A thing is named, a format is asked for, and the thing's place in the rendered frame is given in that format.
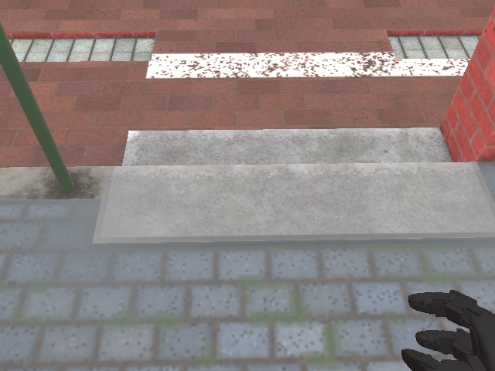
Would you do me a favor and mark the right robot hand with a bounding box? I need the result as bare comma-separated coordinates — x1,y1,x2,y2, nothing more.
401,290,495,371

